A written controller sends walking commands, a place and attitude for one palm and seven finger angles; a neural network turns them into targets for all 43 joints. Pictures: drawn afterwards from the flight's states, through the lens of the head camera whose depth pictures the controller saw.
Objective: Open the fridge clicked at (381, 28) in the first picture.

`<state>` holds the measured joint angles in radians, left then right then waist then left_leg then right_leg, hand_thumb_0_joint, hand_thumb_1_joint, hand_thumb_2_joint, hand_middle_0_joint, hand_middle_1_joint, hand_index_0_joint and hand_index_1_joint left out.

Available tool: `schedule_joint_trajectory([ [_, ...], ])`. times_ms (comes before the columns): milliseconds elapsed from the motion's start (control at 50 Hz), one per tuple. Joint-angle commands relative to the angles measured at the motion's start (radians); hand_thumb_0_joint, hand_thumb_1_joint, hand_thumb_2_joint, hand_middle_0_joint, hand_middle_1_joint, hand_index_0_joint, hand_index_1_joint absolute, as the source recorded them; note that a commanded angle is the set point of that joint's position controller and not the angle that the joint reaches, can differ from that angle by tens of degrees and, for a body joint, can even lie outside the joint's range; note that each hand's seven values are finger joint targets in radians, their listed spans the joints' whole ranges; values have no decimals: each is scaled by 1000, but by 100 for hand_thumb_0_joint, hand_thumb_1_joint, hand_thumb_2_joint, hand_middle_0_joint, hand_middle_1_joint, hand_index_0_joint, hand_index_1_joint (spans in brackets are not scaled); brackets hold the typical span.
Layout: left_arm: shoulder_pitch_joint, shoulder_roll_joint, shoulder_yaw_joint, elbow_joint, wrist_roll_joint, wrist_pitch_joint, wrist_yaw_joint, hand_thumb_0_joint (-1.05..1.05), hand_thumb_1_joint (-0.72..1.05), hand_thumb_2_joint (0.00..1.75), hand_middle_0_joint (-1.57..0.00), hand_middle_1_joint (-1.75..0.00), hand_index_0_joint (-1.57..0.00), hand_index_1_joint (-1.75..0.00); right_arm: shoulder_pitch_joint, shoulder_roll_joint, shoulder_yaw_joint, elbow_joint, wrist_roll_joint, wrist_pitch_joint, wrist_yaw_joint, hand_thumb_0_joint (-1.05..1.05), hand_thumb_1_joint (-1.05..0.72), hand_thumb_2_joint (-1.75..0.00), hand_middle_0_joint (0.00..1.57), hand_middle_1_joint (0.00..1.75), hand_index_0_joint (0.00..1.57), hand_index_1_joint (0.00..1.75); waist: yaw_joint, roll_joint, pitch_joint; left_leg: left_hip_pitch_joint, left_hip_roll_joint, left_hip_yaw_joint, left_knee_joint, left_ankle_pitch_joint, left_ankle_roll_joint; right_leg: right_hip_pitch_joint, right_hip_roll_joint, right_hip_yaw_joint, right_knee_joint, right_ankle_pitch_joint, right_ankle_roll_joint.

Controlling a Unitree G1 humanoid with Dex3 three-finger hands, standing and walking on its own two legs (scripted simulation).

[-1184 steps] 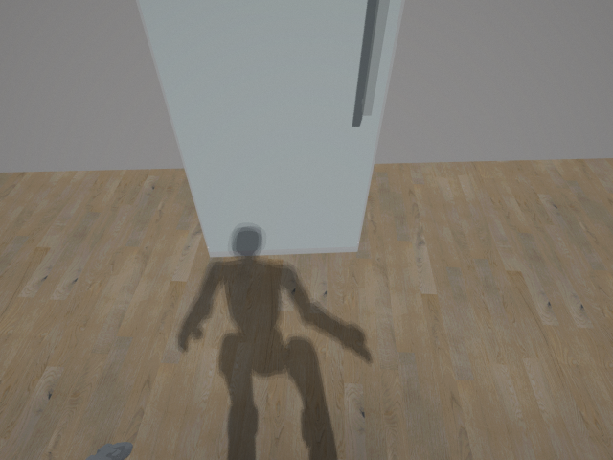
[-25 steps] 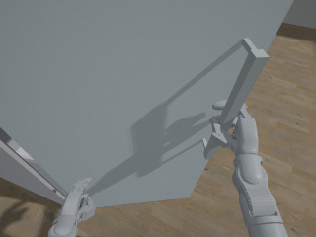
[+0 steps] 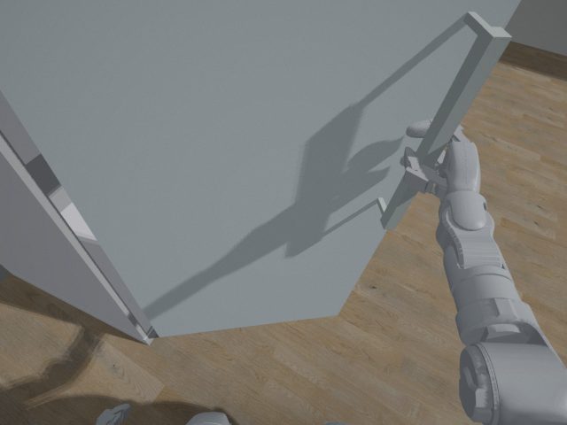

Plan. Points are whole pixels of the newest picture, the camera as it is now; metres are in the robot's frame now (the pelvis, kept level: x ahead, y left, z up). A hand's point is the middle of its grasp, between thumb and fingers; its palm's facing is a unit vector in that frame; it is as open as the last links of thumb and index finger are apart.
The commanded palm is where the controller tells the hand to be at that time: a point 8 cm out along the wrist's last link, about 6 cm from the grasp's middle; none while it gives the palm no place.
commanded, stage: stop walking and hold the door back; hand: right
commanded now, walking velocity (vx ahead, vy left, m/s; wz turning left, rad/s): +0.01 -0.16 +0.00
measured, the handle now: (421, 144) +0.49 -0.15 +0.14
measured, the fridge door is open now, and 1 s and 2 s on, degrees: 57 60 59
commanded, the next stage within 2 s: loosen the grip on the handle in 0.50 s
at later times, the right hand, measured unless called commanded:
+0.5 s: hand (420, 186) +0.42 -0.14 +0.13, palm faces +0.00 +0.99 -0.15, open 5.9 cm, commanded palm +0.41 -0.20 +0.12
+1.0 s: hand (415, 189) +0.42 -0.14 +0.12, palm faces -0.01 +0.98 -0.19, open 12.7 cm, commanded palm +0.40 -0.20 +0.13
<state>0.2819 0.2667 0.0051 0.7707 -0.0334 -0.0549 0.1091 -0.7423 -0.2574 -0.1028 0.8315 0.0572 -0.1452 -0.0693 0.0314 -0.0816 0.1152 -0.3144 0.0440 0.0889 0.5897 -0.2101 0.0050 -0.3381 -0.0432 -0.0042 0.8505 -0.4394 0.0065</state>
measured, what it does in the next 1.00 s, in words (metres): steps on the spot: right foot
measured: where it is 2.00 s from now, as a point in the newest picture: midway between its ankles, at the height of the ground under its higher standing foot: outside the picture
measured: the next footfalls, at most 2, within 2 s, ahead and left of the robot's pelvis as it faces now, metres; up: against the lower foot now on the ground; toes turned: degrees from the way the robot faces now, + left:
right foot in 0.28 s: +0.11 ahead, -0.16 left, +0.00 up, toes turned -1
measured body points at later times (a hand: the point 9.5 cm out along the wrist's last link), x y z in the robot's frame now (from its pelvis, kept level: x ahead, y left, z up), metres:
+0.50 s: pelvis +0.03 -0.03 +0.00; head +0.08 -0.03 +0.45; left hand +0.19 +0.17 -0.11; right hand +0.41 -0.20 +0.14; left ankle +0.03 +0.08 -0.73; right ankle +0.07 -0.16 -0.72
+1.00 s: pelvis +0.01 -0.04 +0.00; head +0.02 -0.05 +0.45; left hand +0.07 +0.25 -0.10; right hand +0.41 -0.19 +0.13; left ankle +0.03 +0.08 -0.72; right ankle +0.07 -0.16 -0.72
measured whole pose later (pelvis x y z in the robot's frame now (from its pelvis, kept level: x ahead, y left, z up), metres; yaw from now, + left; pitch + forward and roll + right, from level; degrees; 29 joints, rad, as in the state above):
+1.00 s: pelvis +0.01 -0.04 +0.00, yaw +4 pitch +2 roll +0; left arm 0.34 0.29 0.03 0.69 -0.04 -0.09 0.02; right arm -0.50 -0.24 -0.07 0.63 -0.01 -0.26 -0.07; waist 0.06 0.02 -0.03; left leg -0.40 0.03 0.04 0.67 -0.30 0.00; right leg -0.44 -0.05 -0.08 0.64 -0.24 0.00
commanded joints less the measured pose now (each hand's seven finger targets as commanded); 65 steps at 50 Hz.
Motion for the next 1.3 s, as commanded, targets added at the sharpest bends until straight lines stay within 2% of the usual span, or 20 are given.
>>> schedule_joint_trajectory([
  [0, -73, 111, 48, -129, 5, -48, 7, 0, 90, 90, -20, -30, -20, -30, -351, -290, -151, -203, -9, -61, -3, 0, -90, -90, 45, 140, 45, 140, -31, 337, -317, 368, 333, -378, -241, 88, 151, -282, -18, 74, 292, -13, 22],
  [60, -87, 104, 38, -161, 13, -37, 5, 0, 90, 90, -20, -30, -20, -30, -244, -329, -209, -261, -17, -88, -4, 0, -90, -90, 45, 140, 45, 140, -31, 301, -330, 332, 284, -204, -181, 395, 118, -182, -10, -2, 155, 29, 32],
  [220, -123, 77, 36, -237, 27, -23, -7, 0, 90, 90, -20, -30, -20, -30, -109, -230, -159, -619, -16, -115, -13, 0, -90, -90, 45, 140, 45, 140, -22, 242, -372, 196, 197, -121, -109, 295, 66, 149, 18, -98, -354, 298, 30],
  [300, -174, 75, 29, -282, 17, -42, -30, 0, 90, 90, -20, -30, -20, -30, -88, 7, 52, -770, 3, -126, 23, 0, -90, -90, 45, 140, 45, 140, -22, -237, -403, -45, -39, -13, 191, -189, -35, 308, -263, 208, -470, 656, -132],
  [320, -150, 70, 25, -263, 27, -49, -33, 0, 90, 90, -20, -30, -20, -30, -147, -66, 8, -798, -17, -132, 14, 0, -90, -90, 45, 140, 45, 140, -19, -246, -393, -85, -37, -36, 267, -316, -30, 321, -301, 260, -475, 740, -165],
  [400, -116, 89, 33, -234, 24, -59, -44, 0, 90, 90, -20, -30, -20, -30, -93, -54, 39, -822, -27, -104, 6, 0, -90, -90, 45, 140, 45, 140, -23, -110, -419, -6, -31, -33, 8, -158, -22, 404, -231, 83, -311, 853, -124],
  [480, -132, 52, 4, -227, 23, -45, -17, 0, 90, 90, -20, -30, -20, -30, -139, -114, 15, -678, -36, -74, -3, 0, -90, -90, 45, 140, 45, 140, -5, 74, -422, 218, 125, -174, -114, 426, 21, 170, -104, -33, -241, 460, -13],
  [520, -131, 59, 7, -208, 12, -33, -8, 0, 90, 90, -20, -30, -20, -30, -196, -102, 35, -537, -15, -46, -2, 0, -90, -90, 45, 140, 45, 140, -17, 305, -346, 161, 204, -283, -143, 386, 66, 82, -28, -32, -197, 189, 21],
  [560, -139, 54, -1, -196, 18, -30, 3, 0, 90, 90, -20, -30, -20, -30, -240, -126, -2, -462, -17, -51, -5, 0, -90, -90, 45, 140, 45, 140, -34, 332, -329, 158, 219, -279, -162, 338, 77, 53, -15, -6, -214, 90, 10],
  [580, -173, 58, 81, -251, 30, -63, -32, 0, 90, 90, -20, -30, -20, -30, -590, -568, -353, -613, -125, -61, 2, 0, -90, -90, 45, 140, 45, 140, -111, 446, -318, 256, 99, -262, -201, 600, -4, 14, 22, -89, -279, 227, 17],
  [600, -168, 109, 116, -131, 29, -102, -64, 0, 90, 90, -20, -30, -20, -30, -579, -519, -341, -379, -127, 17, 46, 0, -78, -84, 45, 140, 45, 140, -42, 59, -625, 354, 45, -112, 71, 696, 59, -4, 26, -27, -543, 558, -15],
  [620, -47, 92, 77, -196, 12, -121, -73, 0, 90, 90, -20, -30, -20, -30, -327, -165, -102, -359, -85, 38, 92, 0, -66, -78, 45, 140, 45, 140, -20, 102, -701, 114, -20, -29, 58, 478, 42, 266, 42, -35, -378, 724, 9],
  [640, -53, 95, 63, -199, 17, -121, -83, 0, 90, 90, -20, -30, -20, -30, -169, -77, -130, -337, -19, 19, 123, 0, -54, -73, 45, 140, 45, 140, -27, 80, -641, -18, -45, -13, 3, 292, 18, 356, 24, -1, -352, 671, 9],
  [680, -88, 113, 48, -221, 30, -108, -93, 0, 90, 90, -20, -30, -20, -30, -138, -104, -155, -401, 43, -59, 114, 0, -30, -61, 45, 140, 45, 140, -31, 112, -503, -40, -49, -22, -49, 177, 18, 294, 15, 5, -342, 530, 5],
  [740, -60, 111, 61, -248, 24, -96, -124, 0, 90, 90, -20, -30, -20, -30, -98, 3, 2, -424, -46, -149, 73, 0, 7, -43, 45, 140, 45, 140, -1, 146, -403, -127, -55, -17, -34, 67, 14, 197, -1, 6, -322, 399, -8],
  [820, -60, 119, 59, -272, 7, -83, -121, 0, 90, 90, -20, -30, -20, -30, -187, -43, 48, -435, -108, -180, 15, 0, 55, -20, 42, 137, 42, 137, 22, 40, -359, -173, -45, -45, -38, -110, 21, 103, 15, -7, -333, 103, -20],
  [880, -51, 130, 57, -259, -8, -90, -100, 0, 90, 90, -20, -30, -20, -30, -231, -89, 45, -405, -100, -175, 8, 0, 55, -20, 38, 132, 38, 132, 34, 79, -324, -179, -45, -70, -76, -206, 19, 52, 23, -11, -348, -30, -28],
  [960, -56, 128, 52, -233, -9, -106, -77, 0, 90, 90, -20, -30, -20, -30, -262, -121, 22, -462, -51, -188, -2, 0, 55, -20, 33, 125, 33, 125, 26, 69, -379, -126, -48, -87, -98, -212, 17, 64, 30, -31, -339, 1, -31],
  [1000, -43, 149, 46, -219, -1, -95, -70, 0, 90, 90, -20, -30, -20, -30, -152, -267, -105, -389, -61, -190, -3, 0, 55, -20, 30, 122, 30, 122, -6, 96, -349, -92, -45, -95, -109, -212, 17, 12, 36, -36, -344, 29, -35],
  [1280, -10, 124, 45, -200, 16, -99, -79, 0, 90, 90, -20, -30, -20, -30, -51, -198, -100, -472, -17, -216, 34, 0, 55, -20, 25, 115, 25, 115, 0, 139, -415, -36, -50, -80, -56, 99, 3, 45, 35, -43, -284, 287, -35],
])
